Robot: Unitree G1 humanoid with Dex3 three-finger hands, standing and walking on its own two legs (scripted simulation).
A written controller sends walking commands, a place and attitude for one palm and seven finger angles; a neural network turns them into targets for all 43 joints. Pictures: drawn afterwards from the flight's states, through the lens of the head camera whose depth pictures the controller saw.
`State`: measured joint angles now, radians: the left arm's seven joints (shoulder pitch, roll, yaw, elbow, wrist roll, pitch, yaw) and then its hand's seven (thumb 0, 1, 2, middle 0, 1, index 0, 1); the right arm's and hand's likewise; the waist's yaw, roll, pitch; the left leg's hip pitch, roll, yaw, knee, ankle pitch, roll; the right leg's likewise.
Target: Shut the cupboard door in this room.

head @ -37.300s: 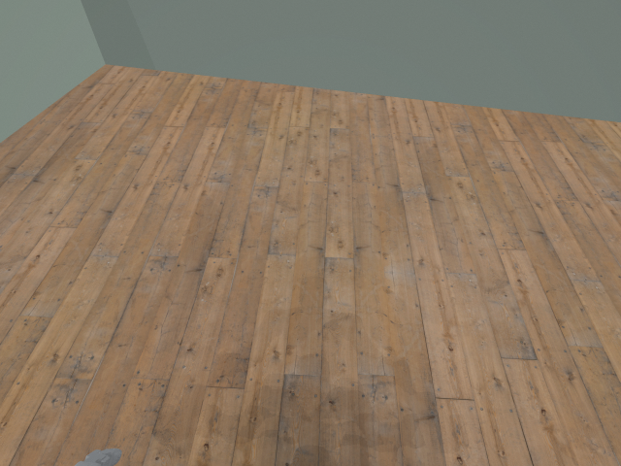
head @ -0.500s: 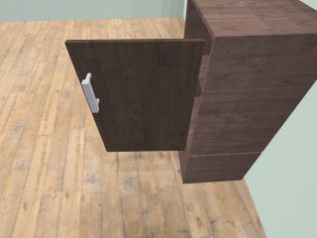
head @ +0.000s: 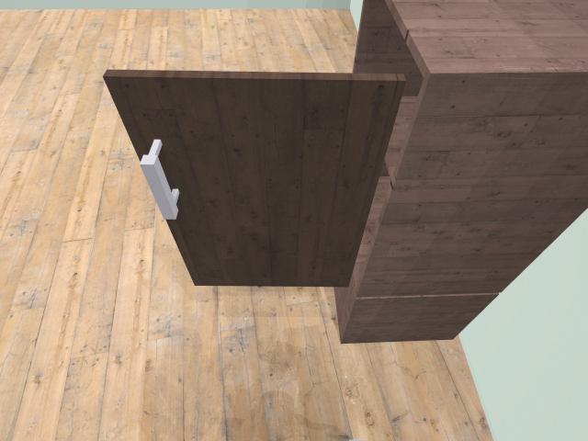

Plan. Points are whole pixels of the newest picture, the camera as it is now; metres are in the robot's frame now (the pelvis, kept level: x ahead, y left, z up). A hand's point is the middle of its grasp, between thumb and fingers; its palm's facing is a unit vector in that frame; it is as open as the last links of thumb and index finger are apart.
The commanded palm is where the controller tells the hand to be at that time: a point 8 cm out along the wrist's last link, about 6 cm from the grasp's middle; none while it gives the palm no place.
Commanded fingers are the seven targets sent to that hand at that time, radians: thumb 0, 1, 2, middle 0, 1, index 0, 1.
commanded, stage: come to a stop and stand still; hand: left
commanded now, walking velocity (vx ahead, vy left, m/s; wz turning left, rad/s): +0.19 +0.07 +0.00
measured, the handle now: (163, 180) +0.49 +0.24 +0.05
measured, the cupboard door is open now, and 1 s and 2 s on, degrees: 87 87 87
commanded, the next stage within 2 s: look again from close up in 1.04 s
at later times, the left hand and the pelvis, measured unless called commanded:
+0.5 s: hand out of the picture +0.08 +0.20 -0.18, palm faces +0.09 -0.97 -0.23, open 7.3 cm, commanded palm none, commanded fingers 0.00 0.90 0.90 -0.20 -0.30 -0.20 -0.30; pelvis +0.07 +0.01 -0.01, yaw +0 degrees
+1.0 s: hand out of the picture +0.11 +0.18 -0.16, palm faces +0.00 -0.97 -0.24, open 7.4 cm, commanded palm none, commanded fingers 0.00 0.90 0.90 -0.20 -0.30 -0.20 -0.30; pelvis +0.05 +0.00 +0.00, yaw +0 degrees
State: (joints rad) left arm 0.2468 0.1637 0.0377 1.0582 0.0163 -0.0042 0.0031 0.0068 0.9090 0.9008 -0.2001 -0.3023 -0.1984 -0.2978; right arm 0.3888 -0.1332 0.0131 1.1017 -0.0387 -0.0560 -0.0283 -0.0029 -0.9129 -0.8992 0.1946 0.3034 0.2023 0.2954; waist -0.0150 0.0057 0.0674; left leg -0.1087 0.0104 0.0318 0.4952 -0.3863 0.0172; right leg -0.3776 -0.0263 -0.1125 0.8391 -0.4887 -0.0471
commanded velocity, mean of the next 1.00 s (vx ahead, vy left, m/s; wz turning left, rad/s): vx -0.06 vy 0.01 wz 0.00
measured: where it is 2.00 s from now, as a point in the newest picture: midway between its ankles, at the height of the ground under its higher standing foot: outside the picture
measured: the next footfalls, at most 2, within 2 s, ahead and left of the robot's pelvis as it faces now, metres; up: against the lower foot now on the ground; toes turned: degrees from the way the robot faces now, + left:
right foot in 0.06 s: +0.08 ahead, -0.09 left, +0.00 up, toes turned -2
left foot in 0.36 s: +0.13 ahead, +0.13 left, +0.00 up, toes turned +1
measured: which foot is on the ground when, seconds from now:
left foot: down 0.00-0.06, up 0.08-0.34, down 0.36-1.00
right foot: up 0.00-0.04, down 0.06-1.00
